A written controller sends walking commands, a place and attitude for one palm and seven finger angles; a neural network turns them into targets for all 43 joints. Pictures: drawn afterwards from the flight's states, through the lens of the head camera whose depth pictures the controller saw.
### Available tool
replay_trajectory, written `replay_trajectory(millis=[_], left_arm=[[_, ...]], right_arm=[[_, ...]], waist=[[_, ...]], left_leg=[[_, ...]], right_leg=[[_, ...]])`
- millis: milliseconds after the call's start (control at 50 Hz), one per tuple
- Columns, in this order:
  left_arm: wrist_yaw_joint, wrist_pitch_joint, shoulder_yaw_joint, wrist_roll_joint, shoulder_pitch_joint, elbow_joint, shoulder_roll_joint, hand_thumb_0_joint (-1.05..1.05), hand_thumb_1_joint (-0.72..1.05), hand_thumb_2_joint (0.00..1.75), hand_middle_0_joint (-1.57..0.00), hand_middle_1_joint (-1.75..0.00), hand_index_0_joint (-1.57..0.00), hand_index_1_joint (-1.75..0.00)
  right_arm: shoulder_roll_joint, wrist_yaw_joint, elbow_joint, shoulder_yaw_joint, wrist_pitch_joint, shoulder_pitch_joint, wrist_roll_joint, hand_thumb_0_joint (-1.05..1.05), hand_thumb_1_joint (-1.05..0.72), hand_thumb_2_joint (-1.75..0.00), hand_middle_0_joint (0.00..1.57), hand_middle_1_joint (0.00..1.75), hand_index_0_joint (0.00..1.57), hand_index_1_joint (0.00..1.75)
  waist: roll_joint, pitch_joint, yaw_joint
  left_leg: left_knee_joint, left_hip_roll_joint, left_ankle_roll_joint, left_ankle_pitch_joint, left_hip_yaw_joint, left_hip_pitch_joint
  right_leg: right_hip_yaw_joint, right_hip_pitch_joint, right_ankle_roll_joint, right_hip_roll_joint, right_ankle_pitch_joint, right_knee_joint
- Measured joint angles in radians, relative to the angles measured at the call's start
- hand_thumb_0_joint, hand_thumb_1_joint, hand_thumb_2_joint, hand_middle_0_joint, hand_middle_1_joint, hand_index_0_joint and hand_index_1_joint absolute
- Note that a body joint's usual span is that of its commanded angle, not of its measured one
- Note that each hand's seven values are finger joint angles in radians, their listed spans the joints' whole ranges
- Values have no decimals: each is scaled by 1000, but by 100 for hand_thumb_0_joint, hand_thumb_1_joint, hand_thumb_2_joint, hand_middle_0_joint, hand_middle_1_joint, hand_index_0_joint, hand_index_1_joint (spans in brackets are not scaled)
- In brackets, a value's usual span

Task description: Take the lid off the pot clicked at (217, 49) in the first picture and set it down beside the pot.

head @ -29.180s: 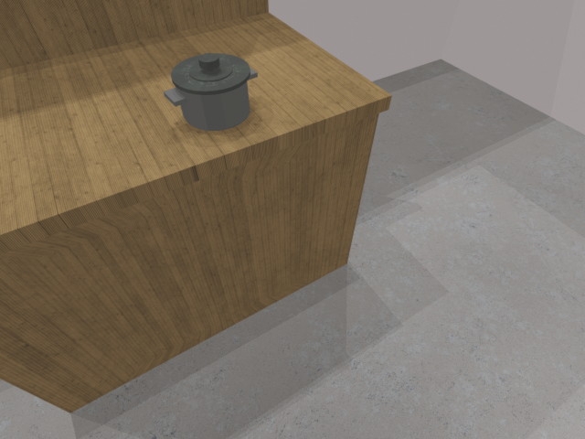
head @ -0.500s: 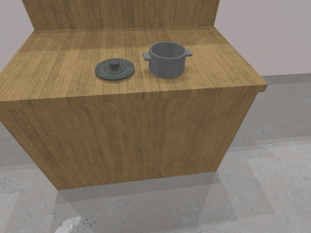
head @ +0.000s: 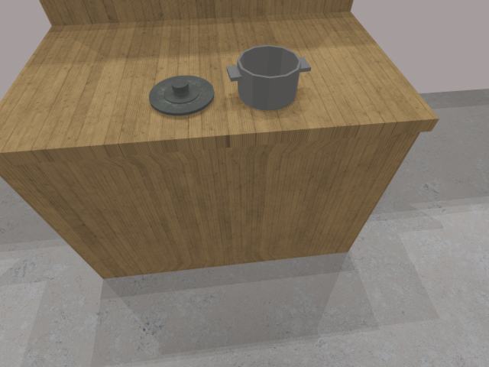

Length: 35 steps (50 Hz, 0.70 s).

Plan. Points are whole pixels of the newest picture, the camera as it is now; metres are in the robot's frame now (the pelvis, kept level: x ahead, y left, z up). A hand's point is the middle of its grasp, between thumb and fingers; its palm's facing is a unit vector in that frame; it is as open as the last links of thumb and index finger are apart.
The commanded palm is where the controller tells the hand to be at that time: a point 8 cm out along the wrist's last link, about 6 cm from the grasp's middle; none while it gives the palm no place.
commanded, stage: let the arm hang, fingers relaxed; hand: left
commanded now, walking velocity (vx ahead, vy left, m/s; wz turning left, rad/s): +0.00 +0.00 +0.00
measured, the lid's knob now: (180, 85) +0.72 +0.20 +0.05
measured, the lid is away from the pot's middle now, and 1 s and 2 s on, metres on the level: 0.22 0.22 0.22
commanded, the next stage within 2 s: look to check the result in 0.36 s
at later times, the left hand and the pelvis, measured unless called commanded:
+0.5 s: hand out of the picture +0.02 +0.15 -0.18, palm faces +0.02 -0.98 -0.20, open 7.3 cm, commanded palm none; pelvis +0.01 -0.01 +0.00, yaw -1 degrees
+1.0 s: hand out of the picture +0.02 +0.15 -0.18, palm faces +0.03 -0.98 -0.19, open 7.4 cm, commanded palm none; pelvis +0.02 -0.02 +0.00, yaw -1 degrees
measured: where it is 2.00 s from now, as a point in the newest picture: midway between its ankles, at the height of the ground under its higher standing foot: outside the picture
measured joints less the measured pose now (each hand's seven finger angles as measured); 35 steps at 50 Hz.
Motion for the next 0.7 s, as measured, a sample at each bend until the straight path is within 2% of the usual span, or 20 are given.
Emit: replay_trajectory(millis=[80,180,700], left_arm=[[6,-7,1,4,-38,-18,-21,1,91,90,-19,-30,-20,-30],[9,-7,13,3,-53,-20,-1,3,94,90,-20,-30,-20,-30],[7,-8,16,0,-22,-18,-22,1,91,90,-20,-30,-20,-30]], right_arm=[[-3,1,10,-6,-4,-3,1,1,-93,-89,20,30,21,30],[-4,-2,8,-12,-13,-1,1,1,-93,-89,20,30,21,30],[-13,-10,7,-14,-12,-15,5,0,-92,-89,20,30,20,30]], waist=[[-4,-14,-3],[-18,-23,-10],[-22,-9,0]], left_leg=[[-2,1,-3,-4,4,10],[-3,9,-10,-12,9,20],[-18,24,-24,-25,15,48]], right_leg=[[4,5,-3,1,-6,5],[10,13,-9,7,-12,4],[19,43,-20,23,-14,-25]])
